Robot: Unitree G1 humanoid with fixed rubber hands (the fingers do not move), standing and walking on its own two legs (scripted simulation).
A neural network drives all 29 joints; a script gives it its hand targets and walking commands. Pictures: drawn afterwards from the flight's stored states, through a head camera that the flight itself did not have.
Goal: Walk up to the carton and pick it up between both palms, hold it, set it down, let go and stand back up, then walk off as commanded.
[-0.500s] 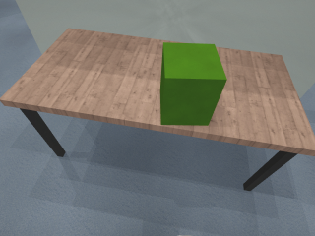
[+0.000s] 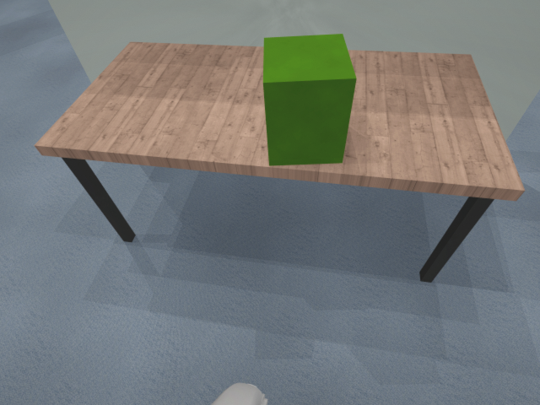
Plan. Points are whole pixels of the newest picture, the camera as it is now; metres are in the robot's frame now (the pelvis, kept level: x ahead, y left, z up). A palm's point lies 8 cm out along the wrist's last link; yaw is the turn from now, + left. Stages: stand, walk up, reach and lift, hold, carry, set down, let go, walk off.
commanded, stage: walk off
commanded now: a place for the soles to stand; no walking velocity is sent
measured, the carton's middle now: (304, 102) +0.85 -0.02 -0.04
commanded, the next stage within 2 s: stand in 0.82 s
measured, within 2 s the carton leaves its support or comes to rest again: neither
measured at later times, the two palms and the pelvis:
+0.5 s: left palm out of the picture -0.09 +0.34 -0.11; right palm out of the picture -0.03 -0.27 -0.11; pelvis -0.13 +0.03 +0.00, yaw +1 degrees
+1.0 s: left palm out of the picture -0.14 +0.32 -0.10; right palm out of the picture -0.08 -0.28 -0.10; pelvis -0.19 +0.01 +0.01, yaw +1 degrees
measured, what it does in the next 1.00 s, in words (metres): walks backwards: left foot, then right foot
